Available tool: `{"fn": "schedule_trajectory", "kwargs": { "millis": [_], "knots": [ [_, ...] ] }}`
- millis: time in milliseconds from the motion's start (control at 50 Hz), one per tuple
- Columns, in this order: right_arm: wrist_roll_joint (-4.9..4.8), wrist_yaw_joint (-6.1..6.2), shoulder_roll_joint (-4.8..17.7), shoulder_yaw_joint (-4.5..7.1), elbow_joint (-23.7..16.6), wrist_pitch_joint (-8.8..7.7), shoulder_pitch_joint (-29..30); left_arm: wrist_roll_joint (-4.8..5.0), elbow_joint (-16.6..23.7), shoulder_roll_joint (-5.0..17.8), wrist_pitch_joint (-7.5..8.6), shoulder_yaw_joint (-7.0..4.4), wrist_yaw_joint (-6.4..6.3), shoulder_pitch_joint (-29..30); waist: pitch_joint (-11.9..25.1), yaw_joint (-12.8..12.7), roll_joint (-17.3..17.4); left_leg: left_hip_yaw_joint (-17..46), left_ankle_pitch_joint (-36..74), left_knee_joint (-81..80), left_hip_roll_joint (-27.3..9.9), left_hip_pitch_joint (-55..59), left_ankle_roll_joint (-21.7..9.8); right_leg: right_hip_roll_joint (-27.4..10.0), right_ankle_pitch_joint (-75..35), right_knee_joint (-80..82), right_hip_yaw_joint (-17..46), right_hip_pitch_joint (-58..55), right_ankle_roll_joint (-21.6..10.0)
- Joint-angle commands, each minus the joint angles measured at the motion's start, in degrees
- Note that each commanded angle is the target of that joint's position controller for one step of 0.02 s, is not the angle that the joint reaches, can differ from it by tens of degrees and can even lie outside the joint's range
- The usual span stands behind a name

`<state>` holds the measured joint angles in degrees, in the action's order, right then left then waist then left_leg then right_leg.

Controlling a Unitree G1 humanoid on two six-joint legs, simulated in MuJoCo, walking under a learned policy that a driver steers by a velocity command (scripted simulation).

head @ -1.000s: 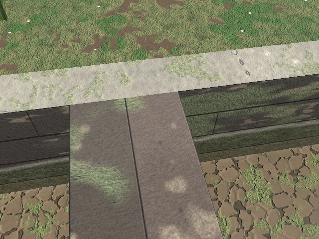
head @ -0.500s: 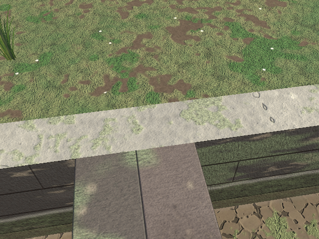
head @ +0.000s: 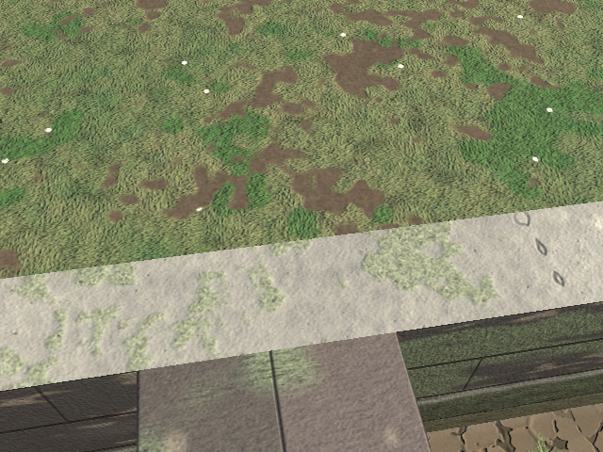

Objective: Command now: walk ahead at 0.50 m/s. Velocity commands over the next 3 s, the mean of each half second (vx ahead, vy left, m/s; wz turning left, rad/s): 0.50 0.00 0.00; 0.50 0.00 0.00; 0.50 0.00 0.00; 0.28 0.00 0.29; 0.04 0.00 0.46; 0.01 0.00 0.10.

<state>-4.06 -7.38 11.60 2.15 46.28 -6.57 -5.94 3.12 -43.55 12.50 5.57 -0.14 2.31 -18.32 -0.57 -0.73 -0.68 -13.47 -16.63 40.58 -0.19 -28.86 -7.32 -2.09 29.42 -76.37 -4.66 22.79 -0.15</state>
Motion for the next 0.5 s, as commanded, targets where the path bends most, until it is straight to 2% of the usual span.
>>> {"fn": "schedule_trajectory", "kwargs": {
  "millis": [20, 40, 60, 100, 120, 160, 200, 260, 280, 340, 360, 380, 400, 420, 440, 460, 480, 500],
  "knots": [
    [-0.69, 2.24, 4.32, 2.11, -1.82, -2.06, -3.84, -1.43, 5.34, -0.55, 1.45, 0.35, -1.35, 1.63, 9.32, 0.16, -2.37, 29.02, 12.04, -19.03, -17.84, 20.81, 0.27, -5.87, -9.48, -11.06, -0.23, 23.52, 3.16],
    [-1.43, 3.44, 3.33, 1.73, -1.25, -1.65, -2.29, -1.83, 6.43, -2.37, 1.45, 0.77, -1.19, 2.79, 7.96, -1.51, -2.34, 23.86, 10.96, -20.04, -15.02, 12.35, -0.35, -6.27, -9.16, -7.19, 0.11, 18.17, 3.02],
    [-1.23, 4.13, 3.02, 1.41, -0.73, -1.20, -2.04, -2.65, 7.49, -2.96, 1.32, 0.70, -0.85, 4.52, 7.34, -2.32, -0.62, 20.90, 12.15, -21.11, -13.34, 9.39, -0.34, -6.03, -9.33, -4.82, -0.72, 17.29, 2.81],
    [0.25, 4.54, 4.28, 1.29, 0.09, -0.53, -3.03, -4.14, 10.23, -2.96, 1.34, 0.70, -0.25, 9.58, 7.91, -1.74, 2.15, 17.27, 17.92, -22.14, -11.52, 11.33, -1.80, -4.92, -12.30, -1.17, -4.09, 20.46, 3.08],
    [1.02, 4.29, 4.65, 1.20, 0.41, -0.29, -4.26, -4.08, 11.26, -2.83, 1.36, 0.81, 0.00, 12.50, 8.16, -0.71, 2.89, 15.93, 18.76, -22.64, -10.86, 13.25, -2.23, -4.71, -13.85, 1.73, -5.20, 22.15, 3.10],
    [1.86, 3.66, 6.02, 1.29, 1.50, 0.10, -7.04, -3.21, 12.73, -2.75, 1.62, 1.15, 0.88, 16.84, 7.45, 1.02, 4.05, 15.02, 20.53, -23.32, -10.55, 15.89, -2.14, -4.03, -16.16, 6.69, -6.85, 23.66, 2.59],
    [2.42, 3.21, 6.39, 1.15, 1.99, 0.15, -9.58, -2.43, 13.29, -2.86, 1.80, 1.56, 1.80, 20.06, 5.86, 2.68, 4.30, 14.34, 22.52, -23.30, -10.32, 17.55, -1.06, -3.30, -18.49, 11.88, -7.60, 23.27, 1.42],
    [3.39, 2.98, 6.40, 0.88, 2.66, -0.03, -12.96, -1.40, 14.21, -3.54, 2.20, 2.09, 2.63, 24.80, 2.53, 4.70, 4.14, 12.88, 28.72, -23.23, -9.37, 20.45, 1.12, -0.54, -20.56, 21.46, -9.35, 21.23, -0.40],
    [3.46, 3.01, 5.66, 0.77, 2.43, 0.03, -12.90, -0.85, 14.75, -2.96, 2.00, 2.14, 3.09, 25.78, 1.78, 4.91, 5.47, 12.62, 28.68, -22.87, -8.75, 22.30, 1.81, 0.34, -20.90, 25.07, -8.95, 20.34, -1.57],
    [3.80, 3.57, 6.31, 1.12, 2.17, -0.27, -11.70, -1.50, 14.82, -2.36, 1.91, 1.98, 3.76, 24.13, 0.54, 3.35, 4.90, 10.21, 39.40, -18.92, -9.34, 22.13, 3.09, 2.79, -19.32, 33.83, -8.79, 10.08, -5.80],
    [4.20, 3.66, 6.75, 1.26, 1.12, -0.83, -9.44, -2.26, 13.77, -0.42, 1.90, 1.01, 3.56, 20.67, 1.97, 0.95, 5.73, 9.07, 46.88, -14.63, -9.21, 21.37, 3.15, 3.79, -17.18, 35.19, -8.60, 5.10, -6.97],
    [4.60, 3.95, 7.11, 1.38, -0.45, -1.02, -6.59, -2.67, 11.09, 1.47, 1.84, 0.14, 3.62, 12.83, 5.08, -2.67, 4.18, 7.92, 50.66, -7.05, -8.70, 19.73, 3.83, 3.86, -18.80, 39.13, -7.41, -3.13, -8.35],
    [5.35, 4.43, 7.04, 1.28, -1.73, -0.85, -4.07, -2.55, 8.52, 3.29, 2.23, -0.86, 3.18, 3.12, 10.05, -7.75, 1.31, 6.10, 39.81, 4.69, -6.53, 13.78, 4.92, 1.19, -20.80, 43.83, -5.18, -15.82, -8.67],
    [3.89, 4.20, 4.96, 0.39, -3.47, -0.65, -3.67, -0.98, 7.77, 8.61, 2.41, -2.38, 1.92, -2.89, 18.71, -8.88, -7.32, 0.51, -2.29, 24.64, 0.08, 1.64, 5.08, -13.29, -14.81, 47.75, 10.89, -32.54, -6.33],
    [-1.10, 3.08, 8.31, 2.30, -4.68, -0.25, -9.03, 2.61, 10.22, 6.72, 3.12, -1.71, 3.26, -0.25, 19.77, -5.08, -13.15, 5.24, -25.28, 39.22, 5.42, -23.22, 3.76, -23.44, -21.22, 57.41, 41.40, -47.42, -11.02],
    [-1.33, 3.25, 11.89, 2.72, -3.07, 0.87, -13.47, 3.43, 10.49, 5.66, 2.69, -2.38, 2.84, 2.61, 19.40, -5.05, -13.87, 7.80, -19.45, 47.49, 1.01, -32.84, 4.07, -23.82, -14.46, 61.86, 44.23, -49.10, -12.58],
    [-0.31, 3.60, 11.94, 2.86, -2.75, 1.62, -11.23, 2.11, 10.63, 3.63, 3.00, -1.85, 2.06, 4.42, 15.04, -3.43, -7.48, 7.65, -12.65, 49.34, -2.77, -31.81, 5.09, -21.26, -15.84, 60.90, 36.45, -41.31, -10.60],
    [0.78, 4.23, 7.91, 1.78, -2.27, 1.83, -8.88, 1.19, 9.09, 2.71, 3.94, -1.91, 1.54, 4.23, 10.53, -1.78, 0.62, 8.22, -7.50, 48.29, -5.42, -26.74, 5.81, -19.68, -19.74, 59.80, 29.27, -29.35, -8.50]
  ]
}}
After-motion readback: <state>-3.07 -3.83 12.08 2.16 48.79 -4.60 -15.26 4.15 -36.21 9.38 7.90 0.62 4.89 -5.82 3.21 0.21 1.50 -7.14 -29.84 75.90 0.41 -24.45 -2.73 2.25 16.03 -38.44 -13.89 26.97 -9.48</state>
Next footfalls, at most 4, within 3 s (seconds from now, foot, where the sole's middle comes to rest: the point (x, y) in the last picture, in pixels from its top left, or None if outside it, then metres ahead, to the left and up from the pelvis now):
0.42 right None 0.37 -0.02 -0.75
1.00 left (258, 336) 0.70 0.14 -0.75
1.58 right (315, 231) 1.01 0.00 -0.75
2.10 left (238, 247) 0.96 0.21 -0.75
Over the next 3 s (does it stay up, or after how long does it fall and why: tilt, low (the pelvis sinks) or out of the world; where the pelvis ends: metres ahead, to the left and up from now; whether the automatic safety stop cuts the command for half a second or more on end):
stays up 0.96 0.08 0.02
